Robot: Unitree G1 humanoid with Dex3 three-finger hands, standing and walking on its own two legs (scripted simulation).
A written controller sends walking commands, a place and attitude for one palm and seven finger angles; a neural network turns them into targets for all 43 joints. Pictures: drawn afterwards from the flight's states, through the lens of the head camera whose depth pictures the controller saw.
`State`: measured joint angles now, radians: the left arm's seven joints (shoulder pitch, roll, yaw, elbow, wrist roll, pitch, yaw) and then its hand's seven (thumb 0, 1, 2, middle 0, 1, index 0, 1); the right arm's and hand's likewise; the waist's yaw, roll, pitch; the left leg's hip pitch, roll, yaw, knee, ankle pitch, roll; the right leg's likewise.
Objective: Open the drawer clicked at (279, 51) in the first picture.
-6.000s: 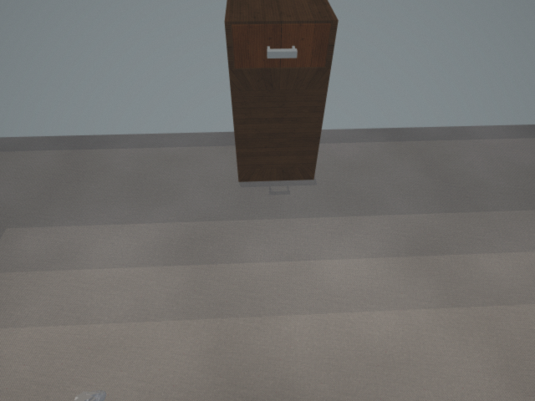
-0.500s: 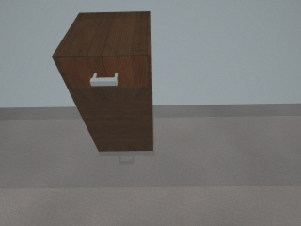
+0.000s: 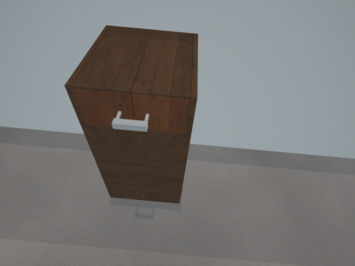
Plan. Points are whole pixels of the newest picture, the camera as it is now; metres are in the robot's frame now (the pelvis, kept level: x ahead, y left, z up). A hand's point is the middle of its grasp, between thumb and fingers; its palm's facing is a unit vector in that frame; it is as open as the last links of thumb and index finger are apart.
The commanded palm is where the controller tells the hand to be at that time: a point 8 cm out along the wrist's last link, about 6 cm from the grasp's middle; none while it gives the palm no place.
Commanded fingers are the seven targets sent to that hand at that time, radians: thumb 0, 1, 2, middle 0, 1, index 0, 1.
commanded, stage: come to a stop and stand still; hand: left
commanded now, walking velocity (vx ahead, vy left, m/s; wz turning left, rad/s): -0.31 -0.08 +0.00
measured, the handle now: (131, 120) +0.55 +0.20 -0.05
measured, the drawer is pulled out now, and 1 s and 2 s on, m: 0.00 0.00 0.00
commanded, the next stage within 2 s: look again from close up in 1.74 s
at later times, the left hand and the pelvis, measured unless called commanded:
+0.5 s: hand out of the picture +0.08 +0.15 -0.15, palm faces +0.08 -0.96 -0.27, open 7.4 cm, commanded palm none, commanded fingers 0.00 0.90 0.90 -0.20 -0.30 -0.20 -0.30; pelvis +0.01 -0.05 +0.01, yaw +1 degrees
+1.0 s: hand out of the picture -0.04 +0.15 -0.17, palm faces +0.07 -0.98 -0.17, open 7.4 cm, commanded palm none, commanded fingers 0.00 0.90 0.90 -0.20 -0.30 -0.20 -0.30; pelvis +0.00 -0.01 +0.01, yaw +0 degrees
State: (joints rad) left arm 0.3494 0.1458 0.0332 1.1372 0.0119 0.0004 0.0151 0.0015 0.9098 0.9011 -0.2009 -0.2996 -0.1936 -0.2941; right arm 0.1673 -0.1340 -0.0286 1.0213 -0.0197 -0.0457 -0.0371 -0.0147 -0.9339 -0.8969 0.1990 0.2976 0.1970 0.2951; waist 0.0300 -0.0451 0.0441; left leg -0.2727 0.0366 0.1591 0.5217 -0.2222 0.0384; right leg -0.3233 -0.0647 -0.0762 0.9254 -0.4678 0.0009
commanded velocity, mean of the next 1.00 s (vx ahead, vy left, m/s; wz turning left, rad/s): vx -0.04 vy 0.04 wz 0.00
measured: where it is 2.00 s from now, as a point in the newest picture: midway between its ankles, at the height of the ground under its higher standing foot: outside the picture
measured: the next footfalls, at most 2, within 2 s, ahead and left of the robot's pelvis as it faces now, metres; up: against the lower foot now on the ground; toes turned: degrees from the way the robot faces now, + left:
right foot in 0.22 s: +0.08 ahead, -0.14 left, +0.00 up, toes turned -4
left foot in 0.64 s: -0.01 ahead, +0.12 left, +0.00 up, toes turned +2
